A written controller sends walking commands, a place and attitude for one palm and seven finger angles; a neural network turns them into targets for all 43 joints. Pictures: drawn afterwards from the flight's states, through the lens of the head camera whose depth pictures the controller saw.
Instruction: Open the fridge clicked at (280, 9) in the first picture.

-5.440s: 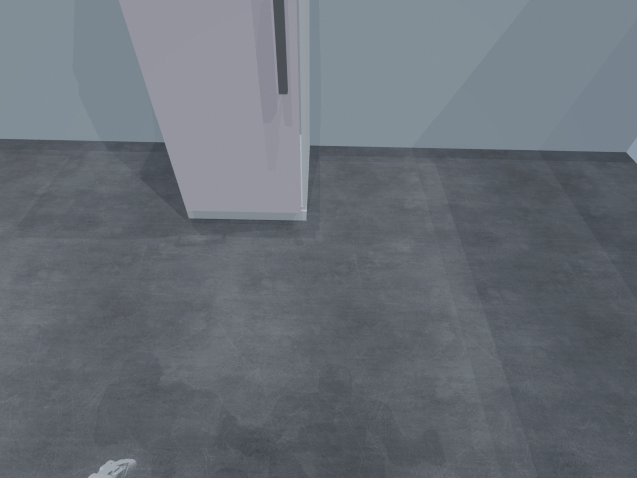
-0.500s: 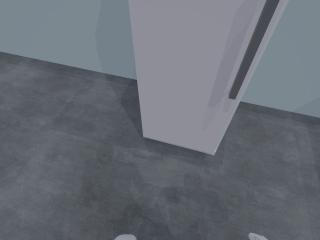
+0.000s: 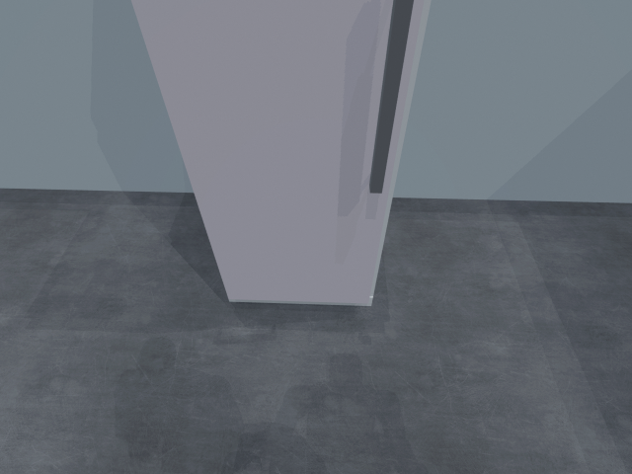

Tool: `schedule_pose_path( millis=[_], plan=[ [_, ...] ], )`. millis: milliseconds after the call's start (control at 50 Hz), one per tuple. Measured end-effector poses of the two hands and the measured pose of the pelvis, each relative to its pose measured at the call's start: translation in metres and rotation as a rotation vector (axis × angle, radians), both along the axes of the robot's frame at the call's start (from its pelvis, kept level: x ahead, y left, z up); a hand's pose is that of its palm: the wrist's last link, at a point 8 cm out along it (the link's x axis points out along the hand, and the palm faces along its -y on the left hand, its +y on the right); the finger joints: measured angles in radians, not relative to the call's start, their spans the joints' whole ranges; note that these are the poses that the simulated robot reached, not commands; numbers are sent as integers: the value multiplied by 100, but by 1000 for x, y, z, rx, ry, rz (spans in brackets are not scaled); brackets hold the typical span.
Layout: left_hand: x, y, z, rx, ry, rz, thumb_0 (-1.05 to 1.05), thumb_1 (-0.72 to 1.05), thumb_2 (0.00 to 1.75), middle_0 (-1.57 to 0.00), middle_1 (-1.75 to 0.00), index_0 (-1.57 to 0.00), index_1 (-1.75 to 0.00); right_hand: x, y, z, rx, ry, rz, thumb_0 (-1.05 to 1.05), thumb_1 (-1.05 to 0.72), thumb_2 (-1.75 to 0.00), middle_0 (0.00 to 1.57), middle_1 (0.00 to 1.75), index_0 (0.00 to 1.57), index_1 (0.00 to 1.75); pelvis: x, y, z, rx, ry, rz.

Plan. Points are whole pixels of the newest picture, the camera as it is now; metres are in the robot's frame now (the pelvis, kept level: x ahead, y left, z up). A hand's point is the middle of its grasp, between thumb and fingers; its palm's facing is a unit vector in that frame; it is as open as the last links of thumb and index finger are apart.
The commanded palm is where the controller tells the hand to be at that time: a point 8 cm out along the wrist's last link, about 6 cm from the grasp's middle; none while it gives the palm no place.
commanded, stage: take the last steps up to it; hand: right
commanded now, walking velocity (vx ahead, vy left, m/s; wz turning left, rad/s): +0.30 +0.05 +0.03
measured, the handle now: (388, 90) +0.74 -0.13 +0.12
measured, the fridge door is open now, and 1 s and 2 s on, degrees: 0 0 0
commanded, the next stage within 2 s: come to a stop and stand still in 0.66 s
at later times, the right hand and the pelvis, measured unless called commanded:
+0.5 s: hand (438, 433) +0.22 -0.18 -0.18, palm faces -0.07 +0.99 -0.15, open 7.4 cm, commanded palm none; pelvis +0.13 -0.01 -0.01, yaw +3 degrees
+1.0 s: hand (404, 384) +0.30 -0.14 -0.19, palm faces +0.04 +0.99 -0.16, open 7.3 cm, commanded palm none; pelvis +0.29 +0.02 -0.01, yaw +3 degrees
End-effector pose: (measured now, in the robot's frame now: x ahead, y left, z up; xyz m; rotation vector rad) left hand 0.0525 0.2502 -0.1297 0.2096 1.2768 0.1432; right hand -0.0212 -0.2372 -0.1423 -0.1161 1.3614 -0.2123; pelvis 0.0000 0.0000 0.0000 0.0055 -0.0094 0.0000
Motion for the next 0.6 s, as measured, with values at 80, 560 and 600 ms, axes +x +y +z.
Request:
schedule_pose_path(
  millis=[80,560,600],
  plan=[
    [21,-26,4,24,-75,-13,1,91,89,-19,-30,-20,-30,-31,-18,-17,40,129,-34,1,-91,-90,20,29,20,30,12,-19,-7,14,-6,13],
    [-44,-67,-15,-98,412,276,1,91,89,-20,-30,-20,-30,297,22,-14,40,-174,212,1,-91,-90,20,29,20,30,164,4,-20,1,-3,51],
    [-27,-56,-22,-111,431,283,1,91,89,-20,-30,-20,-30,322,33,-15,28,-222,212,1,-91,-90,20,29,20,30,180,15,-25,2,-8,55]
  ],
)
